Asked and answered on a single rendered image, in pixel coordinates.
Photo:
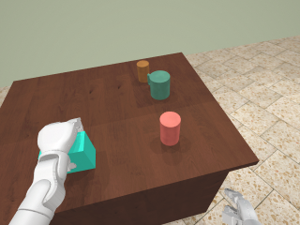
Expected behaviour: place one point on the right robot hand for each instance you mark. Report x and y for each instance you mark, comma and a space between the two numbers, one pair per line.
244, 210

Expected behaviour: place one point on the left robot hand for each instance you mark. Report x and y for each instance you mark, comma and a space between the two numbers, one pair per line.
60, 136

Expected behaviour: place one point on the table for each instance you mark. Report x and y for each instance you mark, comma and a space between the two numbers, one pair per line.
138, 180

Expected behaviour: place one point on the robot left forearm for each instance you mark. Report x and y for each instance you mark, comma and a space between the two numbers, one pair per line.
46, 192

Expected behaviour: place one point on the sponge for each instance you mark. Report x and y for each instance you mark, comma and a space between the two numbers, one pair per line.
82, 153

